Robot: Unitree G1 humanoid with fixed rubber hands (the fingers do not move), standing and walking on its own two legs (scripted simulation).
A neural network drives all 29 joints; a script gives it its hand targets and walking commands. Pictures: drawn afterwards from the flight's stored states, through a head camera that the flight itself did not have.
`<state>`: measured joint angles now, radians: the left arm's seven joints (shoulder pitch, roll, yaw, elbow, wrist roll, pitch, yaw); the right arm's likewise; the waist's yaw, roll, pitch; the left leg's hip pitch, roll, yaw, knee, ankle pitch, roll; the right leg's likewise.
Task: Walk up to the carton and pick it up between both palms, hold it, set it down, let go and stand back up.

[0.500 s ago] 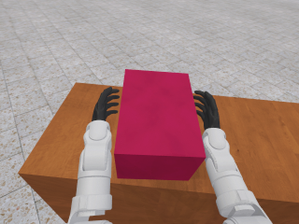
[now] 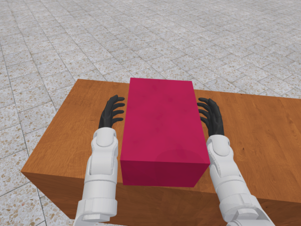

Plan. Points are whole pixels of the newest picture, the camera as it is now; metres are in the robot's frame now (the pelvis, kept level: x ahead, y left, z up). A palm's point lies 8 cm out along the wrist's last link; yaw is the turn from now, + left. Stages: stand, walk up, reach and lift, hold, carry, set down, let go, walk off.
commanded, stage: set down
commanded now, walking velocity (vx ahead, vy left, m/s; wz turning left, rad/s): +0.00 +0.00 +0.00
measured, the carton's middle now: (160, 129) +0.38 -0.01 +0.06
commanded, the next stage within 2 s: none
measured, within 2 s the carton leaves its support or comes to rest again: neither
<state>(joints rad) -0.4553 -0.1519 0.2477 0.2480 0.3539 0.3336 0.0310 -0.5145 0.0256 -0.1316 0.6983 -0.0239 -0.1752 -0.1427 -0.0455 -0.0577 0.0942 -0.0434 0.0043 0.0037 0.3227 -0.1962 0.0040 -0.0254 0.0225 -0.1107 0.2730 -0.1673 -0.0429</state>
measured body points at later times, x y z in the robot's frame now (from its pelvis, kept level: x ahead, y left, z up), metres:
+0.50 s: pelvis +0.00 -0.01 +0.00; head +0.03 +0.00 +0.45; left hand +0.39 +0.12 +0.07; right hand +0.39 -0.17 +0.07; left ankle -0.01 +0.11 -0.75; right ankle +0.00 -0.09 -0.75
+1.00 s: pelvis +0.01 -0.01 +0.00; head +0.08 -0.01 +0.44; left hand +0.40 +0.12 +0.02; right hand +0.41 -0.17 +0.03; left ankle -0.01 +0.11 -0.75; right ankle +0.00 -0.09 -0.75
